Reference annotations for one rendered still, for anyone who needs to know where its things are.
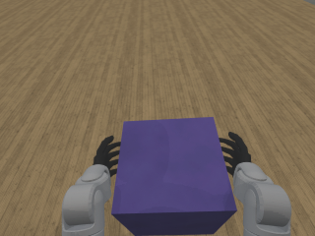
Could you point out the left robot forearm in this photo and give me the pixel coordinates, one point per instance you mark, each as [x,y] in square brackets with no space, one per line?
[83,203]

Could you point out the carton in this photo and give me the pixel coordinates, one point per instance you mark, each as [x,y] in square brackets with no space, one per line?
[171,178]

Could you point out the robot left hand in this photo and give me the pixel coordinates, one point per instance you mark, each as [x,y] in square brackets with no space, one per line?
[103,154]

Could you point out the robot right hand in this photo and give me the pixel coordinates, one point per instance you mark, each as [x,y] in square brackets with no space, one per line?
[239,152]

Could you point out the right robot forearm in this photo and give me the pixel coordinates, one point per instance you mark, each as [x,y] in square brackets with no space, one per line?
[266,206]

